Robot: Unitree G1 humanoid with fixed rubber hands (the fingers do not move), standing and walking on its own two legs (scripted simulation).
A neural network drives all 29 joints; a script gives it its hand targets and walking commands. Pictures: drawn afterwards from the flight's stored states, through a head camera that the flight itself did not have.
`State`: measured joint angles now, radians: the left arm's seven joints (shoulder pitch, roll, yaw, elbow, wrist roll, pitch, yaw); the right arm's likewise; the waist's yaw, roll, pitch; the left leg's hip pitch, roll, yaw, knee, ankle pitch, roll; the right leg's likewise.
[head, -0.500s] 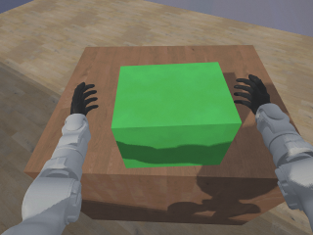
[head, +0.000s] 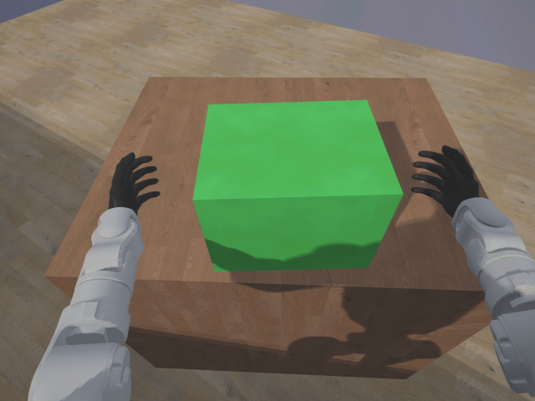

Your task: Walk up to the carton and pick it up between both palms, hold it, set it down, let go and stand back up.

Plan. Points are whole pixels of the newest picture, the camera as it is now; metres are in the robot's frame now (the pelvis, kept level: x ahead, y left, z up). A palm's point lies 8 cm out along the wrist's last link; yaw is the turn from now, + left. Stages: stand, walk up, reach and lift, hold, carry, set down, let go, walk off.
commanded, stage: set down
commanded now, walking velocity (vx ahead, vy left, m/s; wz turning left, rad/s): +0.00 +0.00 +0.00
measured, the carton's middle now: (289, 187) +0.46 +0.01 +0.04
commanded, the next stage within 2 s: none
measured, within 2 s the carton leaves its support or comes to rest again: neither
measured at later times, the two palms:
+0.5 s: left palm (114, 242) +0.31 +0.26 +0.09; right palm (482, 230) +0.35 -0.26 +0.08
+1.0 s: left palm (102, 290) +0.24 +0.26 +0.08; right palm (504, 290) +0.26 -0.26 +0.08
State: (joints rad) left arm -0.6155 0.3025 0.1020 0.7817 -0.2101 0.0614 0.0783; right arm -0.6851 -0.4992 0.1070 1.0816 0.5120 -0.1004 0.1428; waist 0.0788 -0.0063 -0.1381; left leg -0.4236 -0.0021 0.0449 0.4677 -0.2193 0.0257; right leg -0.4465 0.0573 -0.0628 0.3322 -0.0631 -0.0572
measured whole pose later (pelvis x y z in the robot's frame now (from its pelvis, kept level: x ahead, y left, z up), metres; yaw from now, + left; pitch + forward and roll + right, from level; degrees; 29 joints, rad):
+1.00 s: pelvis +0.00 -0.01 +0.01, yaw +0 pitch +0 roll +0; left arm 0.05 0.25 0.15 0.03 -0.17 0.27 0.06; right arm 0.10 -0.45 -0.06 0.23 0.44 0.09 0.15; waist 0.07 -0.05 -0.09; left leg -0.16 -0.01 0.04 0.37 -0.21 0.01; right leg -0.22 0.05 -0.06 0.32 -0.10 -0.07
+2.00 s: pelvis +0.03 -0.01 +0.01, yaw +0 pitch +0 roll +0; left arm 0.38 0.20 0.05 0.03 -0.08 0.13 0.08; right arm 0.39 -0.32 -0.06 0.23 0.29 0.00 0.16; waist 0.04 -0.06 -0.04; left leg -0.11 -0.01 0.04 0.35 -0.23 0.02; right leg -0.18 0.05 -0.06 0.32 -0.13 -0.07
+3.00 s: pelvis +0.05 +0.01 +0.01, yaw +0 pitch +0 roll -1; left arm 0.30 0.25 0.00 0.40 -0.07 0.08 0.04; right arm 0.30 -0.18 -0.04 0.65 0.09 -0.22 0.06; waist 0.04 -0.04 0.01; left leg -0.11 -0.01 0.04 0.39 -0.28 0.04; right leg -0.16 0.05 -0.06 0.32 -0.16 -0.04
